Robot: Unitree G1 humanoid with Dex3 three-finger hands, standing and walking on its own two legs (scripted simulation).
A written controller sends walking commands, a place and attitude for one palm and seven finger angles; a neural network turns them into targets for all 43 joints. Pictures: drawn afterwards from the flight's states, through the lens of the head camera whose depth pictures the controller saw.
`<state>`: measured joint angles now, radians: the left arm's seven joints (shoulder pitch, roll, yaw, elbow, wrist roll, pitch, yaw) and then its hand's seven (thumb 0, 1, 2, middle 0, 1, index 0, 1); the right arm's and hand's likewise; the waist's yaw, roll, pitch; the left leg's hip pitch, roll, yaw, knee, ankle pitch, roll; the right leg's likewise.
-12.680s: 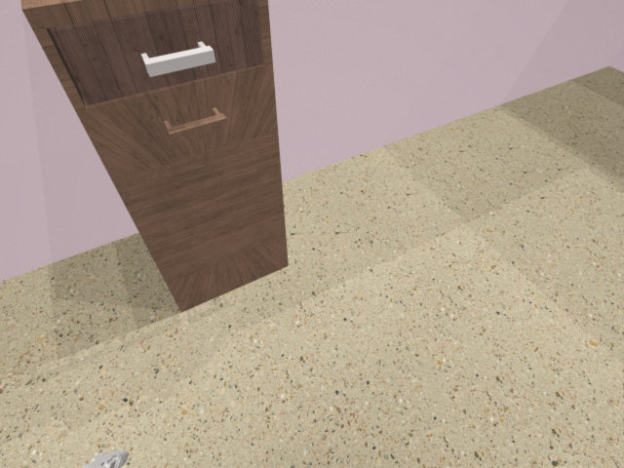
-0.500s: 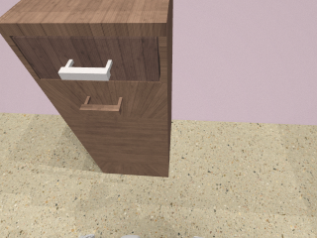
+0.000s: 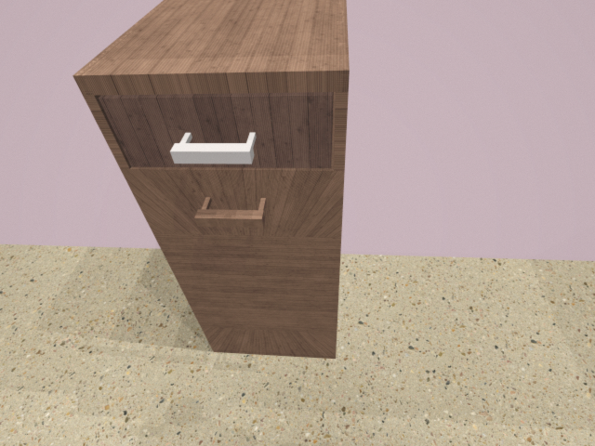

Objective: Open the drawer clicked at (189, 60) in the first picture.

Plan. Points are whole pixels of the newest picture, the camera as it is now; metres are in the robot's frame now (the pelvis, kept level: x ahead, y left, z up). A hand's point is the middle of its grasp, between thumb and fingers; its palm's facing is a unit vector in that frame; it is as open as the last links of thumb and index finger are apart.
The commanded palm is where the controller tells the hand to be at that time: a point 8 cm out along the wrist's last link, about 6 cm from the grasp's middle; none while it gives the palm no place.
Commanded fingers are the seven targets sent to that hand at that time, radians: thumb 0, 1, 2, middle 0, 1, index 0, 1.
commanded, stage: come to a stop and stand still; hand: left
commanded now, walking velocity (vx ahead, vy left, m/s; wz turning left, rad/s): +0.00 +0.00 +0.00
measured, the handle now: (216, 145) +0.54 +0.18 +0.14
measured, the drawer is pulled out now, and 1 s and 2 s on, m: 0.00 0.00 0.00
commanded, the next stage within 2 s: look again from close up in 0.16 s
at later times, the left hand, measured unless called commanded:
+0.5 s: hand out of the picture +0.03 +0.15 -0.16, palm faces +0.02 -0.98 -0.21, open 7.2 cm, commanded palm none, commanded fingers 0.00 0.90 0.90 -0.20 -0.30 -0.20 -0.30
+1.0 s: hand out of the picture +0.12 +0.17 -0.08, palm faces +0.01 -0.87 -0.49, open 7.3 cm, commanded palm +0.13 +0.19 -0.03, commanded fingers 0.00 0.71 0.82 -0.21 -0.42 -0.21 -0.42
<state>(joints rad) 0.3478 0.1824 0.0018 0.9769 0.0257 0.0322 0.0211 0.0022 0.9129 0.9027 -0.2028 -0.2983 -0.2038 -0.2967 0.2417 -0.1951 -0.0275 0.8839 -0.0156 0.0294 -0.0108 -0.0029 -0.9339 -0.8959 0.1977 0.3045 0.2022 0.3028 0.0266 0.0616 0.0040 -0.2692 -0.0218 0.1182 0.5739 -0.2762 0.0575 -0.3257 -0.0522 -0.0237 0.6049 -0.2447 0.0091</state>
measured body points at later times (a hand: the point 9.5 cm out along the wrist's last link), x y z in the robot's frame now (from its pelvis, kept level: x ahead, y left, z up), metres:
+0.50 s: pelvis +0.01 -0.03 +0.01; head +0.01 -0.04 +0.46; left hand +0.03 +0.20 -0.14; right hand -0.01 -0.24 -0.15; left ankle +0.03 +0.08 -0.73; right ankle +0.05 -0.13 -0.73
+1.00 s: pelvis +0.02 -0.04 +0.01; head +0.02 -0.06 +0.46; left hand +0.12 +0.21 -0.05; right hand +0.09 -0.28 -0.14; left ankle +0.03 +0.08 -0.73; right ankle +0.05 -0.13 -0.73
